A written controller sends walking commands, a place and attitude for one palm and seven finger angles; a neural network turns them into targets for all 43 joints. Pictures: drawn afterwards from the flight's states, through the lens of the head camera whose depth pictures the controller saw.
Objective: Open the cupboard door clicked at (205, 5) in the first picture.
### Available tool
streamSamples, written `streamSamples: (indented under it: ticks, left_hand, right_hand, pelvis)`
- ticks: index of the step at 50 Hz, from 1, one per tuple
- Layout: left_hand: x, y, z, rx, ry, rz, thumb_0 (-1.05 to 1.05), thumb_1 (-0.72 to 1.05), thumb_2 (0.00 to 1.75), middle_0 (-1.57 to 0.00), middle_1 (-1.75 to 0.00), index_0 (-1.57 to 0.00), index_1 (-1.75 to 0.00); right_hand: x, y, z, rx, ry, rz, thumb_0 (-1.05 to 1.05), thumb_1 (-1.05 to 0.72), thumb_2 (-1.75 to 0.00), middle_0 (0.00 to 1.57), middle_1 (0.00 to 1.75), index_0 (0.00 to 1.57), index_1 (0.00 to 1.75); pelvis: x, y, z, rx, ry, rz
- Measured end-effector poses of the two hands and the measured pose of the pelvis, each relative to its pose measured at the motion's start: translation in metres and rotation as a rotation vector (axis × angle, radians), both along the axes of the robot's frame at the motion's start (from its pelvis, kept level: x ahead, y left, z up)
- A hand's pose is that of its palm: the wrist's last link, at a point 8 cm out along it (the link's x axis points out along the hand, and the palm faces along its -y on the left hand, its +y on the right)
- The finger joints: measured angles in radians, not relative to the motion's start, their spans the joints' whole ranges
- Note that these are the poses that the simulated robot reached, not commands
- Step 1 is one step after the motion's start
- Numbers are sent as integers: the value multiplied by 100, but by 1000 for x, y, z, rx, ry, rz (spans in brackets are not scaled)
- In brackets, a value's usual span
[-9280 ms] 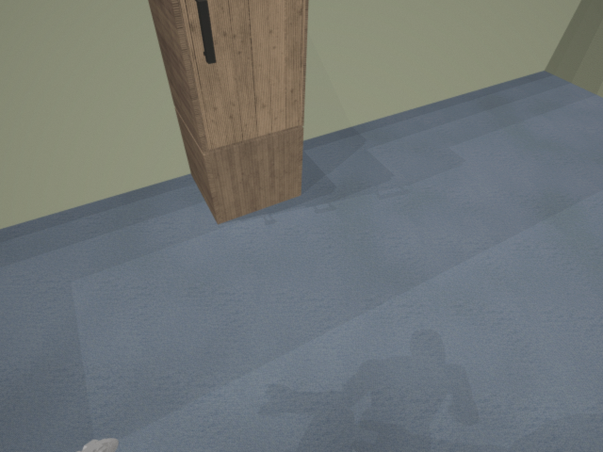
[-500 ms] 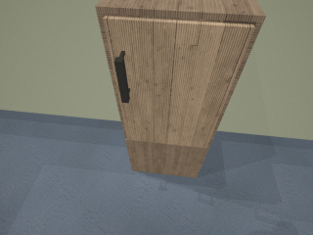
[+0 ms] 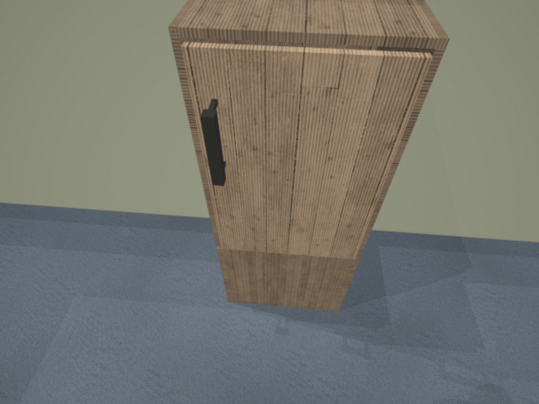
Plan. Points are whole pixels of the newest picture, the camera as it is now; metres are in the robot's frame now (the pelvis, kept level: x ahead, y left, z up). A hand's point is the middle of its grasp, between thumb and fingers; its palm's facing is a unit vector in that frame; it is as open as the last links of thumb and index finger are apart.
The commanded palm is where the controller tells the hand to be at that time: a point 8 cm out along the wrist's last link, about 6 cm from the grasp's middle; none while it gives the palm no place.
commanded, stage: come to a stop and stand still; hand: left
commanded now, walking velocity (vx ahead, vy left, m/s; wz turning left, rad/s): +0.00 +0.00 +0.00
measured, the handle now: (216, 144) +0.55 +0.15 +0.07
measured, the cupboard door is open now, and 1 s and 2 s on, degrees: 0 0 0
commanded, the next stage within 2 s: look again from close up in 0.48 s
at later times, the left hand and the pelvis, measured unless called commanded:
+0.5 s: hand out of the picture +0.02 +0.21 -0.17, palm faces +0.00 -0.97 -0.23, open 7.4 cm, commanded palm none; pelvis +0.00 +0.03 +0.00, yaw +0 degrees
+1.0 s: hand out of the picture +0.02 +0.21 -0.18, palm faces +0.00 -0.97 -0.23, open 7.4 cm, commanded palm none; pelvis +0.01 +0.02 +0.00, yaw -1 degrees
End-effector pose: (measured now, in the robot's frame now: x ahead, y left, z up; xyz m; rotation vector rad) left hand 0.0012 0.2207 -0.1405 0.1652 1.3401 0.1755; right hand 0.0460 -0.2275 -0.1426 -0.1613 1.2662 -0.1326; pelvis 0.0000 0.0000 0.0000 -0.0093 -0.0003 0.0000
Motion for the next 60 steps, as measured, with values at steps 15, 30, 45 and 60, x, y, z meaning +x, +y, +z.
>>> streamSamples:
  ticks: [15,30,45,60]
  left_hand:
    - [18,38,3,27,-49,-40,1,91,90,-20,-30,-20,-30]
    - [6,40,-4,-2,22,-25,1,91,90,-20,-30,-20,-30]
    - [10,38,-4,-1,29,-26,1,91,90,-20,-30,-20,-30]
    - [26,41,2,24,-3,-38,1,91,90,-20,-30,-20,-30]
  right_hand:
    - [-54,33,-9,37,81,-19,1,-92,-90,20,30,20,30]
    - [-35,26,0,-10,75,-8,1,-91,-90,20,30,20,30]
    - [7,13,7,-35,0,15,1,-91,-90,20,30,20,30]
    - [2,2,6,-41,23,13,1,-91,-90,20,30,20,30]
  pelvis:
    - [-6,24,-4,17,-14,-1]
    - [0,28,-1,19,-4,-5]
    - [7,22,1,20,-4,-10]
    - [8,16,2,22,-8,-9]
